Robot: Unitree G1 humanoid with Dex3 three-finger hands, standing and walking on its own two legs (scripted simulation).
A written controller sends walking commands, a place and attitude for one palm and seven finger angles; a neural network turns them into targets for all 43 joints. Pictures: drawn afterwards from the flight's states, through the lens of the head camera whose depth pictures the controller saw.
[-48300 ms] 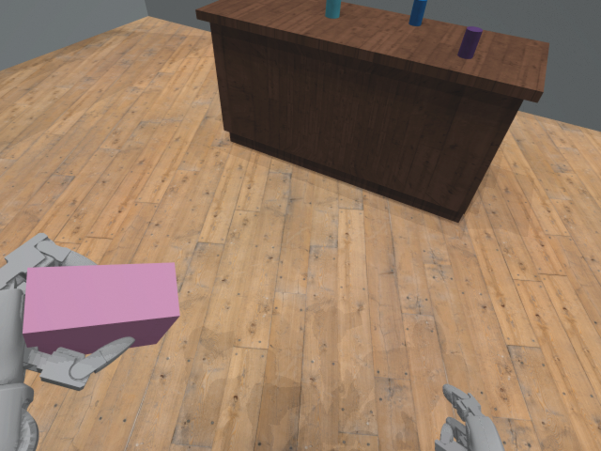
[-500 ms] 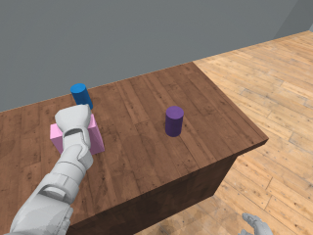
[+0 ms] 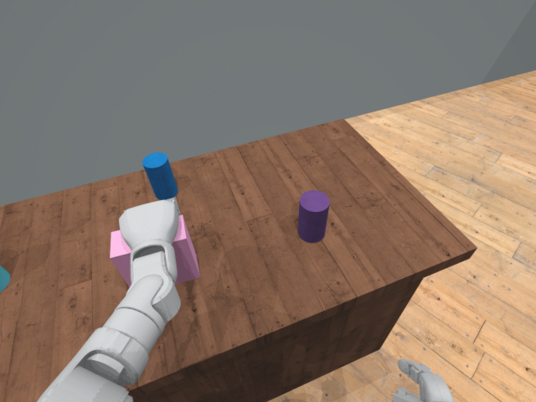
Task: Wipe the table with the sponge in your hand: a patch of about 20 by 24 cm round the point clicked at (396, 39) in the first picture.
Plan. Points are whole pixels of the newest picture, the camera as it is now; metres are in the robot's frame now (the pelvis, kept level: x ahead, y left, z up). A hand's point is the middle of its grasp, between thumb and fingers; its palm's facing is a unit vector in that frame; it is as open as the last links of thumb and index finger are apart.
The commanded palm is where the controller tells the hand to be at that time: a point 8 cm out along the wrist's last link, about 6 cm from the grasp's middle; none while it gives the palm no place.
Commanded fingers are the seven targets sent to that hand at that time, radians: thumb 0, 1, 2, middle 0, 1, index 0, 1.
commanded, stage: wipe back along the middle lane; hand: left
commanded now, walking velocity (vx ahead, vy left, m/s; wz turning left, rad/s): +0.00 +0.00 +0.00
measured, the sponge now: (161, 262) +0.35 +0.23 -0.01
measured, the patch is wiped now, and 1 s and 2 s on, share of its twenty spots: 0.55 0.60 0.70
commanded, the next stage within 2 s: slide across to the third lane in 0.68 s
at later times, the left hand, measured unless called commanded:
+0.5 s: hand (167, 270) +0.30 +0.19 +0.04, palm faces +0.02 -0.07 -1.00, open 9.9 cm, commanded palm +0.25 +0.17 +0.07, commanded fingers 0.00 0.10 1.30 -1.20 -1.60 -1.20 -1.60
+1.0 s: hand (180, 282) +0.28 +0.17 +0.04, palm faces -0.02 -0.07 -1.00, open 9.9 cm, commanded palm +0.25 +0.14 +0.09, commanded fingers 0.00 0.10 1.30 -1.20 -1.60 -1.20 -1.60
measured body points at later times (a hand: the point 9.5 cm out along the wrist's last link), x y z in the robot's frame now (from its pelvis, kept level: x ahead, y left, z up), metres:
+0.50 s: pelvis -0.01 +0.00 +0.00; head -0.03 -0.02 +0.45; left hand +0.30 +0.19 +0.09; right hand +0.25 -0.19 -0.07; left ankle -0.02 +0.08 -0.74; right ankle -0.02 -0.09 -0.74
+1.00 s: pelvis -0.02 -0.02 +0.00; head -0.04 -0.06 +0.45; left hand +0.28 +0.17 +0.09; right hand +0.22 -0.23 -0.09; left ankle -0.02 +0.08 -0.74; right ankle -0.02 -0.09 -0.74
